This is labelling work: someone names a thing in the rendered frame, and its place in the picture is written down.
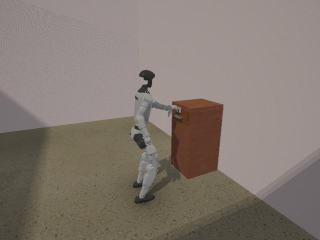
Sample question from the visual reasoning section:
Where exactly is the right robot foot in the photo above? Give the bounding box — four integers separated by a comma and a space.
134, 194, 155, 204

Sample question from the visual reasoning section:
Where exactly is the left robot forearm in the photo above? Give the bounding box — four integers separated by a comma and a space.
155, 101, 171, 111

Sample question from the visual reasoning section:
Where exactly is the cabinet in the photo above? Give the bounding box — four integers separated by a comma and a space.
171, 98, 224, 179

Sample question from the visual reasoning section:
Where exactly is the drawer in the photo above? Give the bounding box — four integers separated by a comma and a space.
173, 109, 190, 127

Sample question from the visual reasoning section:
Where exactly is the left robot foot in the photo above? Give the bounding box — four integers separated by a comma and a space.
133, 180, 143, 188

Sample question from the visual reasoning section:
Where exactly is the left robot upper arm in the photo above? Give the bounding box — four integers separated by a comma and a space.
152, 100, 157, 108

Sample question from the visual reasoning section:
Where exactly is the robot right hand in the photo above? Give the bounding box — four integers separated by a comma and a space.
146, 144, 159, 164

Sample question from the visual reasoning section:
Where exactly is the right robot forearm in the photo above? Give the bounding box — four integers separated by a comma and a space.
137, 116, 152, 146

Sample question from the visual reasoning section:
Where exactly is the robot foot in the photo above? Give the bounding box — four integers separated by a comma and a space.
133, 180, 143, 188
134, 194, 155, 204

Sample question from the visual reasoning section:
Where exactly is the robot left hand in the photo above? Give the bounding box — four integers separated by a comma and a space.
168, 105, 181, 117

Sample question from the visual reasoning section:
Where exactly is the right robot upper arm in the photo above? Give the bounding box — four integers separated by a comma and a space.
135, 93, 153, 122

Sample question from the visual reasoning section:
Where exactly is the handle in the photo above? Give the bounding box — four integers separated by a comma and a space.
173, 114, 183, 119

